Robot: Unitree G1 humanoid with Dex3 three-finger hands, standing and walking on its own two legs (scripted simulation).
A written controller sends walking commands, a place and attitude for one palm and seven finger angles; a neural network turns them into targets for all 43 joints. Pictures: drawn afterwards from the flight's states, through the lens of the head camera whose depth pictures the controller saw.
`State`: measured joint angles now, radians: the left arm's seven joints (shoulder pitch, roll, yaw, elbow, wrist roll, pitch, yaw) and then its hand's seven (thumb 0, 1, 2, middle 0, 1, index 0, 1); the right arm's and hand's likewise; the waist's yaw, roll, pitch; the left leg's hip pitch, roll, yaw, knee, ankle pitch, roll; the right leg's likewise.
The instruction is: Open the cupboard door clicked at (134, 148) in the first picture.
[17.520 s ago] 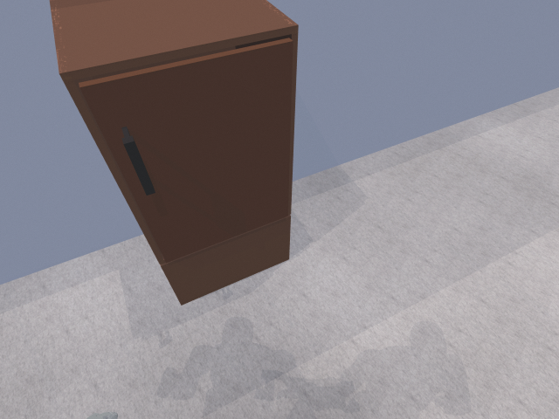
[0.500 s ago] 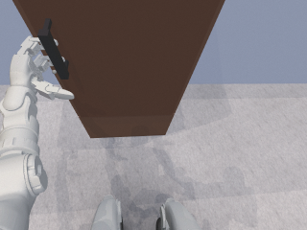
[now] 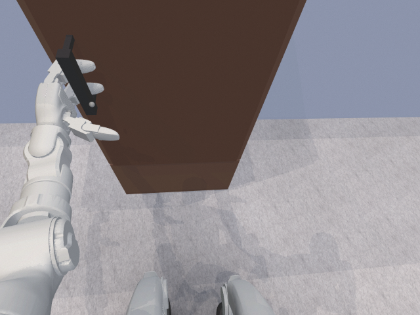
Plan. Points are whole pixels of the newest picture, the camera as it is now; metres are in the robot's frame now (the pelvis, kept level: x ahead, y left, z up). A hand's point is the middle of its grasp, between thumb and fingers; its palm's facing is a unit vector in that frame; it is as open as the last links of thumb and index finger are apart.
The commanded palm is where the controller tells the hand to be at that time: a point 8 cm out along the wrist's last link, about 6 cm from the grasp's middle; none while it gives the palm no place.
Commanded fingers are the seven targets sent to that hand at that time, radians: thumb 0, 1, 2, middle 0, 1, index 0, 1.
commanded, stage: slide the fingers in behind the handle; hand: left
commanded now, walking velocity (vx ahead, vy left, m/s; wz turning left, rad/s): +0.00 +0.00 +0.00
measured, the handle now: (81, 78) +0.55 +0.22 +0.08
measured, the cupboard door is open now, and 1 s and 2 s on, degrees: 0 0 33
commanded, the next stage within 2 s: close the thumb around the handle in 0.32 s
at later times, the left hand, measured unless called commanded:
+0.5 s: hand (94, 103) +0.50 +0.19 +0.07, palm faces +0.03 -1.00 -0.01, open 13.9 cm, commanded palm +0.47 +0.23 +0.07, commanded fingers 0.00 -0.22 0.42 -0.32 -1.23 -0.32 -1.23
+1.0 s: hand (91, 104) +0.49 +0.19 +0.07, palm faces +0.02 -1.00 +0.00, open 6.2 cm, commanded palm +0.47 +0.24 +0.07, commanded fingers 0.00 0.90 0.90 -0.40 -1.35 -0.40 -1.35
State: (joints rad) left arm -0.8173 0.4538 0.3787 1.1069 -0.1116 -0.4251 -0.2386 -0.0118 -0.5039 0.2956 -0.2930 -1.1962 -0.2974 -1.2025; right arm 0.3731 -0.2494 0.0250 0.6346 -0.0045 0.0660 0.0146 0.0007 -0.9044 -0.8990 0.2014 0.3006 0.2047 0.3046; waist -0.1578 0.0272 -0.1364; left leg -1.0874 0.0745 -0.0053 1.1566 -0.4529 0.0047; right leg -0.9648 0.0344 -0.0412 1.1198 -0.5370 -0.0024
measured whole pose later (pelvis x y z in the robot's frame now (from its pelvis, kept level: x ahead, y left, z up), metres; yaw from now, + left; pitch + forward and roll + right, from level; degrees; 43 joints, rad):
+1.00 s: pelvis +0.00 +0.00 +0.00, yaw +0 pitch +22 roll -3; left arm -0.84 0.46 0.37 1.13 -0.11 -0.43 -0.24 0.00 0.63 0.78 -0.38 -1.32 -0.38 -1.32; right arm 0.35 -0.25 0.02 0.64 -0.01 0.06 0.01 0.00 -0.90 -0.90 0.20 0.30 0.20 0.30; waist -0.15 0.03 -0.13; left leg -1.10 0.07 -0.02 1.17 -0.46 0.00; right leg -0.98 0.03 -0.05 1.13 -0.54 0.00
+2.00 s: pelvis +0.02 -0.02 +0.02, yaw +2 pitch +13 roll +0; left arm 0.18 -0.04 -0.10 0.12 0.01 -0.36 0.39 0.02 0.66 0.73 -0.36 -1.30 -0.36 -1.31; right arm 0.17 -0.16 0.02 0.48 -0.05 0.06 0.05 0.00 -0.91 -0.90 0.20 0.30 0.20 0.30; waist -0.02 0.01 -0.16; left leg -0.81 0.05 0.00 1.04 -0.45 -0.03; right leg -0.71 0.01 -0.04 1.05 -0.57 -0.03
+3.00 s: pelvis +0.01 -0.02 +0.02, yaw +4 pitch +13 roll -1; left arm 0.21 -0.09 -0.24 0.10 0.09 -0.35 0.50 -0.01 -0.49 0.30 -0.26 -0.78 -0.28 -0.78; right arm 0.19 -0.17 0.02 0.51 -0.07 0.01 0.02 0.01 -0.90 -0.90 0.20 0.30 0.20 0.30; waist -0.01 0.02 -0.16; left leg -0.85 0.03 -0.03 1.08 -0.45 -0.03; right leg -0.74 0.00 -0.07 1.09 -0.58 -0.03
